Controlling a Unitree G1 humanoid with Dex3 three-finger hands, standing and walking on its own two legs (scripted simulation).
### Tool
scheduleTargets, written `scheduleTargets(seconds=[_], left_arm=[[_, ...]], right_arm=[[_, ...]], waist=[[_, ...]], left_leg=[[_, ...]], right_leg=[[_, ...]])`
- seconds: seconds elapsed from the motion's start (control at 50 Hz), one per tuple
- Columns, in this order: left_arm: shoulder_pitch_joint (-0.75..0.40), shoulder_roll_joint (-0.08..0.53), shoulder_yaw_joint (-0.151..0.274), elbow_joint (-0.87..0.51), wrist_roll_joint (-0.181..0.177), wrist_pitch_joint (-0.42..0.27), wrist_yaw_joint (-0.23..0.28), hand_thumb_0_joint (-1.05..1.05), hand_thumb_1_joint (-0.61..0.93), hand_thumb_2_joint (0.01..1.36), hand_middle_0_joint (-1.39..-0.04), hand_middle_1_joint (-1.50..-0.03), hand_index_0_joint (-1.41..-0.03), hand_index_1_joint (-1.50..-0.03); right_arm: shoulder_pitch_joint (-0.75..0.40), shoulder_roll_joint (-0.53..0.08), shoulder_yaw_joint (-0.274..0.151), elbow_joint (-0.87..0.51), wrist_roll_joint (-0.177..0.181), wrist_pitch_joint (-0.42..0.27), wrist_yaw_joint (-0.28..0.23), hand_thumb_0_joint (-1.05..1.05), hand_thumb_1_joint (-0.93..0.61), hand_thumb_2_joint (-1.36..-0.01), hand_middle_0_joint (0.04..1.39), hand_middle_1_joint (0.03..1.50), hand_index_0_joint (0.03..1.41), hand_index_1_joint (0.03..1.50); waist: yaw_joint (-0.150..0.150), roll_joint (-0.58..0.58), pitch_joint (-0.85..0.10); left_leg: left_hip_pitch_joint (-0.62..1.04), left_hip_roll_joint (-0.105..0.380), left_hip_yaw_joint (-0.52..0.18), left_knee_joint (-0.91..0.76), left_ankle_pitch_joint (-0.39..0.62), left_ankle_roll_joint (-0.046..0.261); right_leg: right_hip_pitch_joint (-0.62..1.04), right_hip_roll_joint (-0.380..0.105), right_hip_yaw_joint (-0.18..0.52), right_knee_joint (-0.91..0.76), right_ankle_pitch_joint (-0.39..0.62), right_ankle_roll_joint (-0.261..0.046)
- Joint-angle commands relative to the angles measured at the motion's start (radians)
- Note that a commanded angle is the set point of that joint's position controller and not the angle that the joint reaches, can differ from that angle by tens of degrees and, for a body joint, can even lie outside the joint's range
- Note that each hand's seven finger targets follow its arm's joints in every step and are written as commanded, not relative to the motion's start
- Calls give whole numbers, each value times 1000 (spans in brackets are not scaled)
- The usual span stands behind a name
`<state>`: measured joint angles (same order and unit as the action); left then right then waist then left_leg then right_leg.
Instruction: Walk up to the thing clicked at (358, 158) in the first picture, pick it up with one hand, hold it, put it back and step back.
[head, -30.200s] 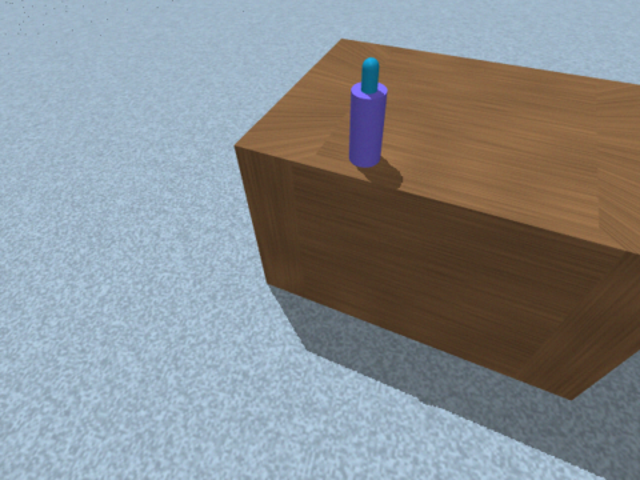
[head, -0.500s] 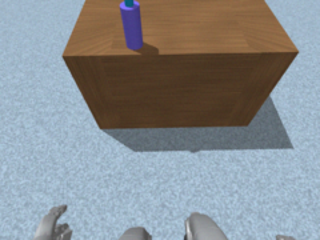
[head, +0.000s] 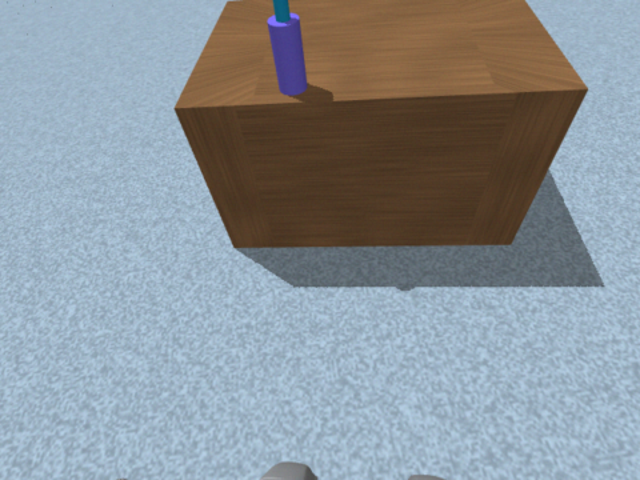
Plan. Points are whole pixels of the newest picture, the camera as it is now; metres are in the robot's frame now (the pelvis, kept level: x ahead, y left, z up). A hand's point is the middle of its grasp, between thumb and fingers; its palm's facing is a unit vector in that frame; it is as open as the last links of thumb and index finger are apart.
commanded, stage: step back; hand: left
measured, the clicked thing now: (286, 42) +1.07 +0.16 +0.02
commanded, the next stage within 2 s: stand in 0.94 s
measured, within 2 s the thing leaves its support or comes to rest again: neither
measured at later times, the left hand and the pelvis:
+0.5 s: hand out of the picture +0.06 +0.27 -0.14, palm faces +0.03 -0.93 -0.37, open 7.4 cm; pelvis +0.00 +0.01 +0.00, yaw +1 degrees
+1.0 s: hand (147, 474) +0.14 +0.29 -0.13, palm faces -0.02 -0.93 -0.36, open 7.4 cm; pelvis +0.03 +0.03 +0.02, yaw -2 degrees
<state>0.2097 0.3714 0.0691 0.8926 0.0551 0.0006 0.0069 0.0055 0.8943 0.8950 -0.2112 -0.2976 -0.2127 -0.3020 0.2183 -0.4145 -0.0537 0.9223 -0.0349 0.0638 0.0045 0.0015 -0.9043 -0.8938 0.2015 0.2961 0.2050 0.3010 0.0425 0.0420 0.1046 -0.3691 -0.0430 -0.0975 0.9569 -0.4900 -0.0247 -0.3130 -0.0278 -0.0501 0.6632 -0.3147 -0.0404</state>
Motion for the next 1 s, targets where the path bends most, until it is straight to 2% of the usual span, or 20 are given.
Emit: scheduleTargets(seconds=[0.0,0.04,0.06,0.08,0.1,0.14,0.2,0.28,0.3,0.32,0.34,0.36,0.52,0.54,0.56,0.58,0.6,0.66,0.72,0.98], left_arm=[[-39,309,80,-63,-5,-18,5,0,900,900,-200,-300,-200,-300],[-34,265,49,-61,-7,-6,-1,0,900,900,-200,-300,-200,-300],[-23,209,31,-72,-8,-6,-4,0,900,900,-200,-300,-200,-300],[-106,173,22,-79,-34,-11,-4,0,900,900,-200,-300,-200,-300],[-168,260,53,-69,-22,-16,-2,0,900,900,-200,-300,-200,-300],[-75,209,35,-27,-40,-24,-17,0,900,900,-200,-300,-200,-300],[-40,212,38,-1,-36,-30,-28,0,900,900,-200,-300,-200,-300],[36,202,45,48,-23,-48,-13,0,900,900,-200,-300,-200,-300],[52,234,58,48,-15,-58,-4,0,900,900,-200,-300,-200,-300],[85,324,75,57,-13,-67,2,0,900,900,-200,-300,-200,-300],[52,354,80,35,-13,-72,-1,0,900,900,-200,-300,-200,-300],[11,329,75,18,-20,-74,0,0,900,900,-200,-300,-200,-300],[-109,238,23,-4,-32,-51,-1,0,900,900,-200,-300,-200,-300],[-94,200,7,-4,-38,-47,-1,0,900,900,-200,-300,-200,-300],[-84,157,-6,-7,-49,-42,-1,0,900,900,-200,-300,-200,-300],[-58,173,0,17,-62,-34,5,0,900,900,-200,-300,-200,-300],[-43,199,7,47,-52,-35,7,0,900,900,-200,-300,-200,-300],[-61,210,9,75,-50,-51,6,0,900,900,-200,-300,-200,-300],[-83,224,7,83,-56,-51,9,0,900,900,-200,-300,-200,-300],[-170,184,-27,153,-54,-42,3,0,900,900,-200,-300,-200,-300]], right_arm=[[-16,-166,-56,-45,5,-56,4,0,-900,-900,200,300,200,300],[72,-164,-70,14,1,-65,5,0,-900,-900,200,300,200,300],[107,-199,-84,21,-13,-73,1,0,-900,-900,200,300,200,300],[63,-276,-83,0,-19,-80,-2,0,-900,-900,200,300,200,300],[6,-300,-87,-20,-8,-85,1,0,-900,-900,200,300,200,300],[-88,-203,-48,-35,-12,-106,-10,0,-900,-900,200,300,200,300],[-73,-221,-58,-25,-10,-103,-3,0,-900,-900,200,300,200,300],[-79,-173,-43,-35,-2,-75,0,0,-900,-900,200,300,200,300],[-48,-116,-26,-41,6,-77,-1,0,-900,-900,200,300,200,300],[-70,-101,-22,-50,6,-76,-5,0,-900,-900,200,300,200,300],[-64,-163,-44,-39,-1,-73,-15,0,-900,-900,200,300,200,300],[-34,-175,-47,-24,2,-77,-12,0,-900,-900,200,300,200,300],[33,-117,-48,49,-2,-89,-8,0,-900,-900,200,300,200,300],[28,-135,-51,49,-5,-94,-15,0,-900,-900,200,300,200,300],[-4,-180,-56,38,-12,-102,-21,0,-900,-900,200,300,200,300],[-96,-228,-52,17,3,-104,-16,0,-900,-900,200,300,200,300],[-138,-223,-50,15,7,-101,-11,0,-900,-900,200,300,200,300],[-157,-158,-21,38,14,-98,-13,0,-900,-900,200,300,200,300],[-142,-153,-19,63,21,-96,-17,0,-900,-900,200,300,200,300],[-206,-141,-7,125,30,-103,-6,0,-900,-900,200,300,200,300]], waist=[[4,-234,-61],[-52,-130,-78],[-72,20,-98],[-99,212,-51],[-99,88,54],[-28,1,14],[-47,142,-18],[2,61,-40],[10,-56,-67],[29,-225,-58],[21,-171,-4],[-2,-106,7],[-71,-161,-100],[-73,-102,-118],[-56,28,-147],[-14,79,-133],[-1,58,-118],[-6,36,-135],[-23,18,-181],[-45,-36,-175]], left_leg=[[87,32,102,-363,-78,40],[303,-2,123,-547,86,61],[423,114,-92,-630,-63,95],[255,365,-495,-770,-429,211],[42,419,-537,-809,-456,291],[127,279,-268,-698,-89,203],[72,240,-160,-683,-86,177],[-63,184,-45,-478,-20,123],[-148,129,-1,-330,25,84],[-246,11,57,-120,-71,48],[-163,46,4,-26,-121,36],[-157,70,-27,-6,-69,38],[221,53,123,-458,226,33],[277,93,58,-517,299,44],[256,246,-153,-602,320,93],[140,339,-230,-617,261,179],[74,336,-186,-581,272,201],[83,202,-13,-497,464,85],[188,170,35,-462,586,63],[281,189,21,-618,528,56]], right_leg=[[13,-234,311,-337,-374,-128],[-114,-142,195,-218,-378,-64],[-271,-83,126,-52,-357,-22],[-354,38,2,134,-280,35],[-262,-20,121,241,-238,34],[-204,-17,132,207,-110,28],[-52,5,46,68,-120,34],[243,59,25,-228,3,19],[327,-33,222,-289,-57,-16],[274,-242,569,-412,-291,-113],[111,-355,667,-439,-363,-197],[104,-342,614,-414,-290,-212],[-65,-152,213,-181,191,-80],[-94,-126,187,-123,234,-45],[-95,-53,145,-33,188,2],[-22,19,66,-6,-47,25],[79,2,72,-26,-97,24],[175,-48,150,-155,248,3],[163,-85,175,-156,417,-11],[201,-85,148,-302,352,26]])
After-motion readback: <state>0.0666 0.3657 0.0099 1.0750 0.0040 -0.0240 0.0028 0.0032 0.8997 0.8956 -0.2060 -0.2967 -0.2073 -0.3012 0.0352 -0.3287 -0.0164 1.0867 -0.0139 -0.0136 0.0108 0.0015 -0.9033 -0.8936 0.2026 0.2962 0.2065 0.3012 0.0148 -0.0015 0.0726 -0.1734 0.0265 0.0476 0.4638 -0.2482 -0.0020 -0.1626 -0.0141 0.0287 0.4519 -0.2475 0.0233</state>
